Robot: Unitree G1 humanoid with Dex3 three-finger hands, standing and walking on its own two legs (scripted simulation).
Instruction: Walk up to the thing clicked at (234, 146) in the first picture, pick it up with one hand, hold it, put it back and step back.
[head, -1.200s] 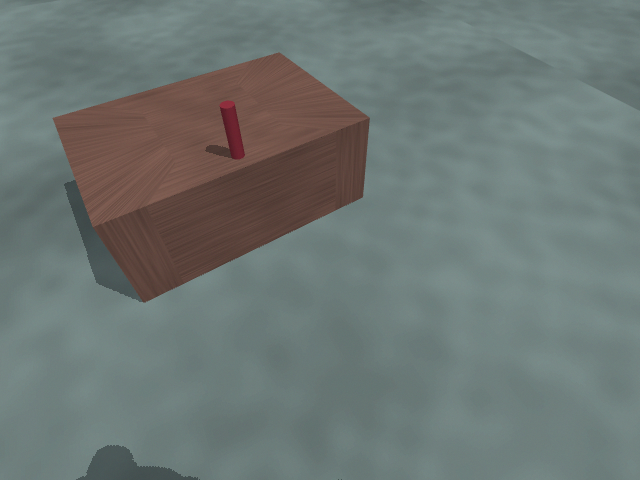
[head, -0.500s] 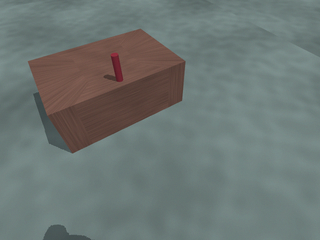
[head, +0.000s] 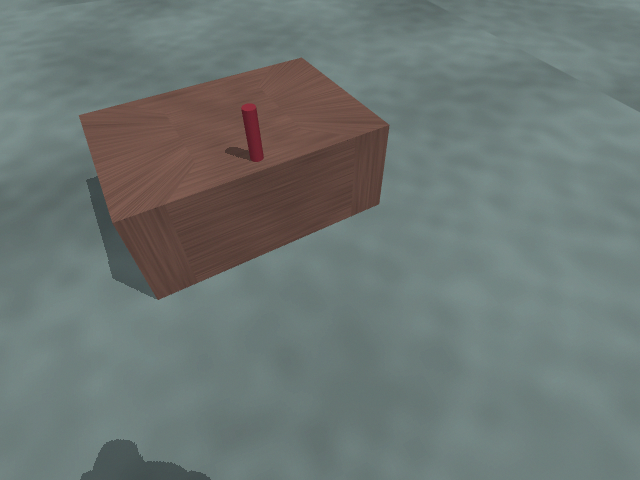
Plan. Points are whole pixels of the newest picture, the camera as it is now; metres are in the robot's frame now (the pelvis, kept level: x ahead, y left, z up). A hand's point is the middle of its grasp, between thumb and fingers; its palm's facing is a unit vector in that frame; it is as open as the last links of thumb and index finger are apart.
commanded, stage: walk up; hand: right
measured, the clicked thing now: (253, 134) +1.20 +0.26 -0.26
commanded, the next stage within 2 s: none
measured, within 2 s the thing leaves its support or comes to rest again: neither
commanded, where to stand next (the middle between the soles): +0.76 +0.27 m, yaw +27 degrees
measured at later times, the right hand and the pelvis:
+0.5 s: hand (425, 430) +0.23 -0.12 -0.14, palm faces -0.22 +0.90 -0.37, open 7.4 cm; pelvis +0.15 +0.13 -0.01, yaw +14 degrees
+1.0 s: hand (370, 253) +0.57 -0.07 -0.14, palm faces -0.43 +0.83 -0.35, open 7.4 cm; pelvis +0.37 +0.14 +0.00, yaw +23 degrees
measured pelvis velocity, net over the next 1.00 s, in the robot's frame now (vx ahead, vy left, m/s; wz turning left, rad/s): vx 0.37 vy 0.14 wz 0.39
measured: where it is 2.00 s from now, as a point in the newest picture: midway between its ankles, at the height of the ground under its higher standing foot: (258, 335)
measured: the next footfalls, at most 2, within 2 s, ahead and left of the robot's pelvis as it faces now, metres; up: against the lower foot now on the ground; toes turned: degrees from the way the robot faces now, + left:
left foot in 0.26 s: +0.17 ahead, +0.24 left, +0.00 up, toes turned +15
right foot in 0.74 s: +0.45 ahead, +0.06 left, +0.00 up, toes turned +14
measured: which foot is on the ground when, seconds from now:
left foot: up 0.00-0.24, down 0.26-0.78, up 0.80-1.00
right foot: down 0.00-0.30, up 0.32-0.72, down 0.74-1.00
